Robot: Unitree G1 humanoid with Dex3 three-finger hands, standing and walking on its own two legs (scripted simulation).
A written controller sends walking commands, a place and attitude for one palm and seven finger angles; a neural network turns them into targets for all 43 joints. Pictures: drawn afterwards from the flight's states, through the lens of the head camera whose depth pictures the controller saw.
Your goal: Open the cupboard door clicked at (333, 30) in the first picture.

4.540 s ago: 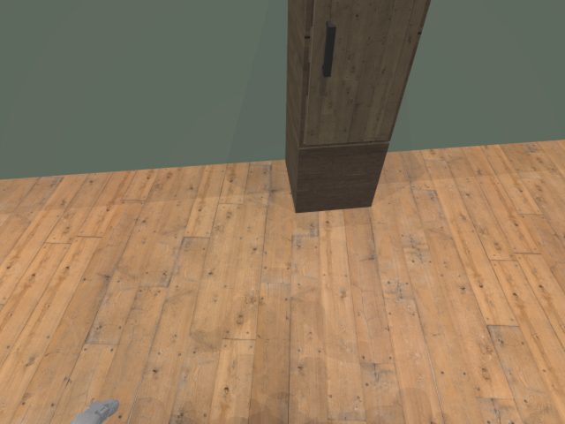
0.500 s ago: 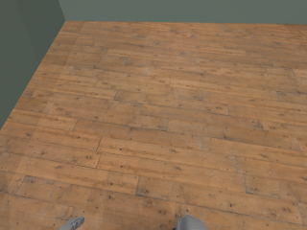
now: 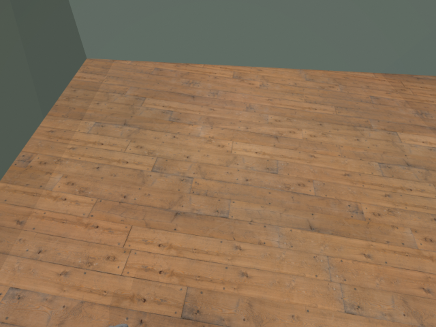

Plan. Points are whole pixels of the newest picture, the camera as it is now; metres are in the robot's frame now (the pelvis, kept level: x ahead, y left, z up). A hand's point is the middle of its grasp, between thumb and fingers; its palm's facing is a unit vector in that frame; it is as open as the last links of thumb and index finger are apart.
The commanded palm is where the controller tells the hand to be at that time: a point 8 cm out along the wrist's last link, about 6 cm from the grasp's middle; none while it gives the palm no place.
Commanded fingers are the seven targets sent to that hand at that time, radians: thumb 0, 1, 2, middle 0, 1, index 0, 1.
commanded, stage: turn to face it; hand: left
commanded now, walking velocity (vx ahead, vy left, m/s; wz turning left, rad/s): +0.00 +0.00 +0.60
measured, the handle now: out of the picture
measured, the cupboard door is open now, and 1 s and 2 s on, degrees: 0 0 0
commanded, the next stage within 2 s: none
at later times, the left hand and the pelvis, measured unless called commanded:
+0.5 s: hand out of the picture +0.01 +0.16 -0.13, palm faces +0.28 -0.91 -0.31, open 7.4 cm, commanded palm none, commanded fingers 0.00 0.90 0.90 -0.20 -0.30 -0.20 -0.30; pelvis -0.04 -0.06 +0.01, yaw +16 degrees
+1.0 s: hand out of the picture -0.17 +0.18 -0.16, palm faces +0.58 -0.77 -0.27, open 7.4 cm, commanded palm none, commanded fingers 0.00 0.90 0.90 -0.20 -0.30 -0.20 -0.30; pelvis -0.08 -0.03 +0.01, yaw +34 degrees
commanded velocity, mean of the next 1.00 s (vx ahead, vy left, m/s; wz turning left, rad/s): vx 0.00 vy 0.00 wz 0.60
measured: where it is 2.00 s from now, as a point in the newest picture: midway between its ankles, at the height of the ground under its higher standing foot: outside the picture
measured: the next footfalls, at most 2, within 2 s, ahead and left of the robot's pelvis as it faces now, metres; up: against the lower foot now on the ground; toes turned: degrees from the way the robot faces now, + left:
right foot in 0.38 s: +0.03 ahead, -0.15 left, +0.00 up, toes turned +9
left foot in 0.84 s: -0.10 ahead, +0.08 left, +0.00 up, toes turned +36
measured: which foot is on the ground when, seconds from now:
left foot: down 0.00-0.38, up 0.40-0.82, down 0.84-1.00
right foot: up 0.00-0.36, down 0.38-0.84, up 0.86-1.00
